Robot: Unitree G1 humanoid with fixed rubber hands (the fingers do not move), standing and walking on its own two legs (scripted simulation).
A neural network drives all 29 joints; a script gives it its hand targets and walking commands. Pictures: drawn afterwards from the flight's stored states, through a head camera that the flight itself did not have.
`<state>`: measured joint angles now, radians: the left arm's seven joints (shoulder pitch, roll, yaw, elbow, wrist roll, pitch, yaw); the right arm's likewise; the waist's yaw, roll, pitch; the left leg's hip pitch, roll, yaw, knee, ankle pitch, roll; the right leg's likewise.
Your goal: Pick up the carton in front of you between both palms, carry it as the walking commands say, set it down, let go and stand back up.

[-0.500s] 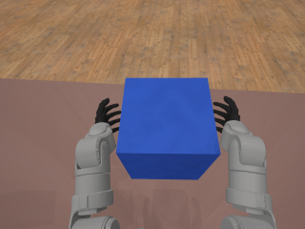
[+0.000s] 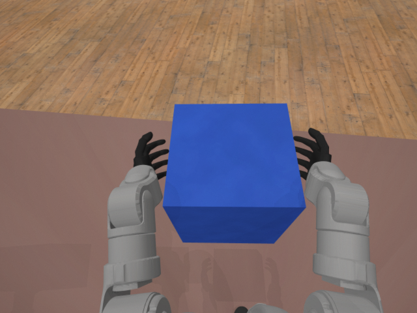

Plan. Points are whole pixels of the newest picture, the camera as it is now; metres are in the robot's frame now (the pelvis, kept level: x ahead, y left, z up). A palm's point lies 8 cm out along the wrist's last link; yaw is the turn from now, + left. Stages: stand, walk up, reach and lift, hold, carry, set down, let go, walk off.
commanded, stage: carry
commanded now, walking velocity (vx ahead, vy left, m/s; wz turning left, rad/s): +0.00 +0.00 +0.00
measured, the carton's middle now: (229, 180) +0.36 +0.00 +0.02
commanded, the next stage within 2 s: none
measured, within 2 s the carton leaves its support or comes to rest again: neither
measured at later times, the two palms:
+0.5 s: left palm (134, 143) +0.37 +0.18 +0.12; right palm (305, 139) +0.38 -0.13 +0.12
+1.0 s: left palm (125, 152) +0.35 +0.19 +0.12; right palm (303, 148) +0.36 -0.12 +0.12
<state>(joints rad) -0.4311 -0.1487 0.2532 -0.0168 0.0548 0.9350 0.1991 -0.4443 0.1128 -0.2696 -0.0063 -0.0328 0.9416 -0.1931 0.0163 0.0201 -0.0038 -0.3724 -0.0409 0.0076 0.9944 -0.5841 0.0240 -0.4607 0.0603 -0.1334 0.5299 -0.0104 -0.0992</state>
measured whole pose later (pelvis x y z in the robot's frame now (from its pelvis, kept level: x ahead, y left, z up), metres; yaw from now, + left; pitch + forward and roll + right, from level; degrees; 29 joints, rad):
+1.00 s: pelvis +0.03 +0.03 +0.01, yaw +0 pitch +1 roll +1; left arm -0.47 -0.15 0.31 0.09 0.09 1.00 0.19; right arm -0.48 0.14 -0.32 0.11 -0.09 0.99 -0.19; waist 0.00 -0.01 -0.11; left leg -0.25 -0.05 0.06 0.63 -0.29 0.07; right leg -0.35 0.00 -0.10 0.49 -0.05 -0.06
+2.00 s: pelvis +0.27 +0.04 -0.01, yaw -1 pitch +5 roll -1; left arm -0.42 -0.17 0.23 -0.05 0.04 0.95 0.19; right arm -0.42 0.13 -0.31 -0.06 -0.07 0.94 -0.19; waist 0.09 0.02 -0.06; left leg -0.55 0.00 0.08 0.48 0.07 0.08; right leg -0.07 0.03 -0.07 0.53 -0.43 -0.03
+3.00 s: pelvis +0.69 +0.06 -0.06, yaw +0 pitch +4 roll +1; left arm -0.42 -0.16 0.25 -0.06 0.05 0.93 0.19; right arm -0.43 0.14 -0.27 -0.04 -0.05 0.92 -0.18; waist 0.01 -0.02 -0.02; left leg -0.28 -0.03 0.03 0.59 -0.27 0.04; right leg -0.36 0.04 -0.11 0.49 -0.08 -0.10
